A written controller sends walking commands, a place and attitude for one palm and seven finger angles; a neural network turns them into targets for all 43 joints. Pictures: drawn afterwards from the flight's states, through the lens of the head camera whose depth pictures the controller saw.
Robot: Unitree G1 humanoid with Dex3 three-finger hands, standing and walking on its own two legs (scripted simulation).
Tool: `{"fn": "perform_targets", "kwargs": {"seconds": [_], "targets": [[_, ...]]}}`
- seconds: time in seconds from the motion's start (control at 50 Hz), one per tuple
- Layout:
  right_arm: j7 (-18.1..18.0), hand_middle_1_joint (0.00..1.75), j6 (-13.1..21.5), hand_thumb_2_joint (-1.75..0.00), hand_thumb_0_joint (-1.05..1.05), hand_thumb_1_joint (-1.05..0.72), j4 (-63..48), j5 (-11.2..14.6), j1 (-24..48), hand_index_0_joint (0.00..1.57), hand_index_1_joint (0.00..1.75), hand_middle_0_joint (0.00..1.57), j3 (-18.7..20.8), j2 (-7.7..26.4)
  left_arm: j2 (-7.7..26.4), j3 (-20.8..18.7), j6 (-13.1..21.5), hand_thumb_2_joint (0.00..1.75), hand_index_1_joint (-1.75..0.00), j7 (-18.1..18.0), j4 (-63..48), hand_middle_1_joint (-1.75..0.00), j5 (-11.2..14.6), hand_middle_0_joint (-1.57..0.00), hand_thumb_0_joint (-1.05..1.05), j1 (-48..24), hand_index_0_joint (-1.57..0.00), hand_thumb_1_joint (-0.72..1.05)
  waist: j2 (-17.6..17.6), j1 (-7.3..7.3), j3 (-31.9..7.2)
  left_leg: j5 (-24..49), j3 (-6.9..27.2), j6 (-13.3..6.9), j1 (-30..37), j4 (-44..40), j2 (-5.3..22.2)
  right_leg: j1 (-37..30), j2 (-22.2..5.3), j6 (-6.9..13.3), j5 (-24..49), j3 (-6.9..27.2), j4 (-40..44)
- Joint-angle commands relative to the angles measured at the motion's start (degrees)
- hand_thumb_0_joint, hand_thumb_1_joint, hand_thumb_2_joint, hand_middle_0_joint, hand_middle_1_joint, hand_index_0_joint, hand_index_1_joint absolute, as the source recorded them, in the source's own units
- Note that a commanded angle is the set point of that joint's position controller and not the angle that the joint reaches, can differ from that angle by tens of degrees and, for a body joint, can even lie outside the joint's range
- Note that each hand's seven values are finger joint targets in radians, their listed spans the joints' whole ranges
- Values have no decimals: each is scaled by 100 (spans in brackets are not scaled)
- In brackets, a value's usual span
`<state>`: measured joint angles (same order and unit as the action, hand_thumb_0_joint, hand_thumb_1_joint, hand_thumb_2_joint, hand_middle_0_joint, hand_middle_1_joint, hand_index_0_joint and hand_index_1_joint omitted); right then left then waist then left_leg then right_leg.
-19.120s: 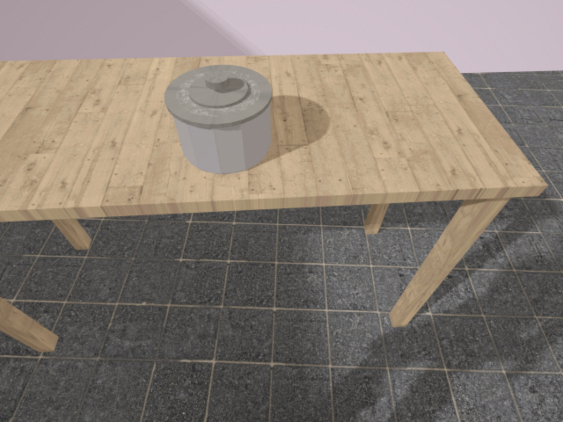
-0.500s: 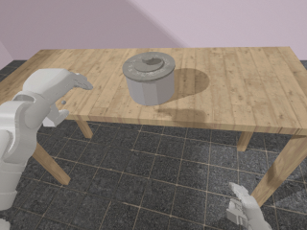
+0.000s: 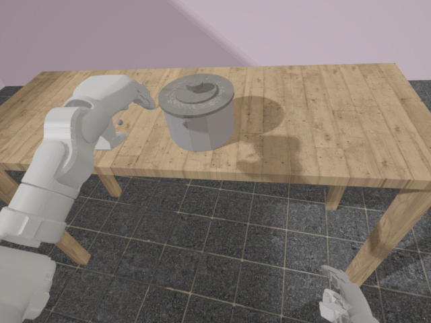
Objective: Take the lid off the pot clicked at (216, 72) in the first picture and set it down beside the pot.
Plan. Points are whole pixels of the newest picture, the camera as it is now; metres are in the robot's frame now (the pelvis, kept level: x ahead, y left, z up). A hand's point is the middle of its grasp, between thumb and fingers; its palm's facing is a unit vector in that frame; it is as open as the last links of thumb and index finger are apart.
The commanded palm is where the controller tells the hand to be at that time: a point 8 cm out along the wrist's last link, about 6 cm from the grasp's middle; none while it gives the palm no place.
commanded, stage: move the open hand above the knob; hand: left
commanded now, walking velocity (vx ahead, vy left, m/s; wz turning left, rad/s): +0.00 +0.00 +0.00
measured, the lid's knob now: (194, 84) +0.59 +0.12 +0.16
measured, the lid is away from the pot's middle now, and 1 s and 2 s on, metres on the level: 0.00 0.00 0.00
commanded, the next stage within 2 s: lower the open fingers around the knob in 1.84 s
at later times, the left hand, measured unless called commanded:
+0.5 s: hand (157, 93) +0.46 +0.16 +0.22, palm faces -0.19 -0.04 -0.98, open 10.1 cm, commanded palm +0.44 +0.16 +0.29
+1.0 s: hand (185, 70) +0.54 +0.12 +0.22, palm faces -0.25 -0.06 -0.97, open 10.1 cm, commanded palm +0.53 +0.13 +0.29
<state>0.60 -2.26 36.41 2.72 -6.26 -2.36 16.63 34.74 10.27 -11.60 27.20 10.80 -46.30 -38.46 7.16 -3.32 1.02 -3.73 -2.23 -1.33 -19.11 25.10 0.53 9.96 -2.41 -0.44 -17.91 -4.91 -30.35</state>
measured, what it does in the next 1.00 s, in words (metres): shifts its weight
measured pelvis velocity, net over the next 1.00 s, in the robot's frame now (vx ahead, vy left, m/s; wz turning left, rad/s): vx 0.06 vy -0.01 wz -0.02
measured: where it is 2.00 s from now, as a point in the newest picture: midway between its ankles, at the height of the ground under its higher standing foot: outside the picture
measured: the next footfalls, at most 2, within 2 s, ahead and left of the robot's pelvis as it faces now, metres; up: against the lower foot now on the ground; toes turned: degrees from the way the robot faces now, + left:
none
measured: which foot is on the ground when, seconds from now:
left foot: down 0.00-1.00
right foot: down 0.00-1.00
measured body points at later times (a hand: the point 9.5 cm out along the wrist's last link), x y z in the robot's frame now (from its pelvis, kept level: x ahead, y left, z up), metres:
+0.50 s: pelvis +0.04 -0.01 +0.00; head +0.05 -0.06 +0.45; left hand +0.47 +0.16 +0.27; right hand +0.22 -0.25 -0.12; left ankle +0.11 +0.11 -0.73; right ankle -0.02 -0.12 -0.73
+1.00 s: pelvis +0.06 -0.01 +0.00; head +0.10 -0.05 +0.45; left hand +0.55 +0.12 +0.28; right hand +0.16 -0.27 -0.14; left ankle +0.11 +0.11 -0.73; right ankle -0.02 -0.12 -0.73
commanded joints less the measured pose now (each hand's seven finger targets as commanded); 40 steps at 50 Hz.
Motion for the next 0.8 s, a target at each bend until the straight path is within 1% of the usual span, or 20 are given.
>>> {"fn": "perform_targets", "kwargs": {"seconds": [0.0, 0.06, 0.1, 0.14, 0.16, 0.2, 0.26, 0.34, 0.38, 0.42, 0.46, 0.48, 0.54, 0.56, 0.58, 0.64, 0.66, 0.72, 0.76, 0.78], "targets": [[-35, 30, 198, -90, 0, -90, -851, 16, 836, 20, 30, 20, 206, 669, 1796, -1246, -113, 167, -8, -213, -187, -8, -243, -86, 0, -3038, -86, -40, -772, 33, -1660, -289, 196, -118, 1493, -152, -351, 677, 376, 178, 424, 185, 739], [-14, 30, 137, -90, 0, -90, -912, 63, 773, 20, 30, 20, 241, 669, 1467, -979, -135, 167, -8, -125, 27, -8, -167, -86, 0, -3049, -86, -40, -842, 63, -1551, -226, 172, -134, 1483, -105, -375, 712, 387, 177, 575, 200, 750], [19, 30, 136, -90, 0, -90, -985, 79, 879, 20, 30, 20, 246, 612, 999, -595, -152, 167, -8, -47, -306, -8, -130, -86, 0, -3209, -86, -40, -615, 75, -1955, 39, 159, -159, 1732, -60, -418, 586, 368, 190, 854, 199, 649], [51, 30, 135, -90, 0, -90, -1036, 78, 896, 20, 30, 20, 279, 603, 857, -521, -192, 167, -8, -7, -535, -8, -85, -86, 0, -3175, -86, -40, -568, 94, -2196, 367, 171, -187, 1937, 40, -443, 539, 387, 195, 1220, 214, 584], [60, 30, 118, -90, 0, -90, -1056, 72, 822, 20, 30, 20, 295, 624, 1021, -660, -204, 167, -8, 20, -547, -8, -75, -86, 0, -3056, -86, -40, -730, 108, -2270, 496, 154, -210, 1949, 133, -448, 476, 392, 188, 1427, 236, 594], [38, 30, 12, -90, 0, -90, -901, 64, 743, 20, 30, 20, 270, 680, 1226, -758, -326, 167, -8, 48, 67, -8, -231, -86, 0, -3348, -86, -40, -904, 155, -1899, 336, 91, -209, 1652, 76, -458, 584, 374, 171, 1364, 221, 636], [12, 30, -61, -90, 0, -90, -847, 70, 609, 20, 30, 20, 289, 741, 1488, -912, -355, 167, -8, 36, 404, -8, -246, -86, 0, -3602, -86, -40, -1018, 171, -1738, 258, 102, -216, 1541, 84, -457, 627, 379, 178, 1328, 227, 664], [54, 30, -41, -90, 0, -90, -915, 95, 747, 20, 30, 20, 295, 633, 931, -425, -366, 167, -8, 67, -12, -8, -221, -86, 0, -4249, -86, -40, -591, 221, -2322, 665, 154, -229, 1987, 146, -481, 573, 390, 209, 1652, 220, 538], [89, 30, -60, -90, 0, -90, -940, 79, 678, 20, 30, 20, 315, 646, 958, -472, -385, 167, -8, 86, -37, -8, -240, -86, 0, -4119, -86, -40, -610, 231, -2589, 952, 146, -253, 2048, 269, -496, 449, 387, 216, 1987, 240, 488], [80, 30, -172, -90, 0, -90, -792, 97, 585, 20, 30, 20, 302, 668, 792, -348, -519, 167, -8, 109, 661, -8, -297, -86, 0, -4106, -86, -40, -916, 315, -2101, 755, 117, -240, 1773, 220, -488, 644, 402, 207, 1898, 196, 532], [55, 30, -253, -90, 0, -90, -698, 110, 392, 20, 30, 20, 331, 772, 1007, -496, -577, 167, -8, 98, 1238, -8, -266, -86, 0, -4008, -86, -40, -1140, 352, -1786, 524, 98, -242, 1548, 209, -474, 690, 392, 198, 1826, 183, 608], [60, 30, -252, -90, 0, -90, -711, 105, 434, 20, 30, 20, 289, 753, 1202, -594, -574, 167, -8, 95, 1227, -8, -392, -86, 0, -4320, -86, -40, -1154, 291, -1974, 571, 58, -248, 1505, 187, -500, 530, 370, 189, 1929, 223, 585], [57, 30, -252, -90, 0, -90, -735, 112, 533, 20, 30, 20, 286, 678, 761, -173, -554, 167, -8, 84, 972, -8, -389, -86, 0, -4972, -86, -40, -835, 375, -2389, 882, 112, -268, 1825, 272, -524, 555, 384, 211, 2161, 230, 466], [64, 30, -259, -90, 0, -90, -769, 103, 477, 20, 30, 20, 331, 684, 542, 10, -525, 167, -8, 91, 720, -8, -285, -86, 0, -5049, -86, -40, -808, 456, -2578, 1128, 134, -293, 2037, 381, -504, 557, 387, 220, 2379, 226, 455], [69, 30, -232, -90, 0, -90, -757, 94, 432, 20, 30, 20, 329, 656, 619, -45, -513, 167, -8, 82, 667, -8, -362, -86, 0, -5346, -86, -40, -681, 475, -2742, 1147, 150, -289, 2122, 372, -518, 564, 409, 209, 2350, 246, 467], [44, 30, -282, -90, 0, -90, -552, 88, 225, 20, 30, 20, 338, 711, 708, -155, -559, 167, -8, 72, 1416, -8, -411, -86, 0, -5443, -86, -40, -912, 520, -2496, 1074, 140, -280, 1953, 341, -508, 654, 425, 216, 2371, 218, 467], [38, 30, -312, -90, 0, -90, -540, 82, 133, 20, 30, 20, 363, 765, 747, -200, -568, 167, -8, 69, 1759, -8, -341, -86, 0, -5156, -86, -40, -1019, 528, -2398, 1114, 142, -292, 1849, 396, -500, 626, 419, 226, 2474, 212, 469], [33, 30, -341, -90, 0, -90, -442, 77, 66, 20, 30, 20, 345, 732, 665, -154, -547, 167, -8, 25, 2075, -8, -461, -86, 0, -5577, -86, -40, -1067, 526, -2484, 1210, 85, -298, 1795, 374, -513, 585, 405, 205, 2650, 226, 425], [61, 30, -360, -90, 0, -90, -484, 64, -17, 20, 30, 20, 392, 778, 672, -164, -484, 167, -8, -15, 1960, -8, -398, -86, 0, -5511, -86, -40, -987, 525, -2758, 1566, 121, -313, 1906, 462, -476, 463, 385, 218, 2916, 234, 368], [75, 30, -359, -90, 0, -90, -498, 52, 12, 20, 30, 20, 381, 720, 531, -62, -463, 167, -8, -3, 1869, -8, -496, -86, 0, -5817, -86, -40, -932, 552, -2849, 1603, 88, -314, 1961, 449, -502, 485, 397, 202, 2945, 263, 374]]}}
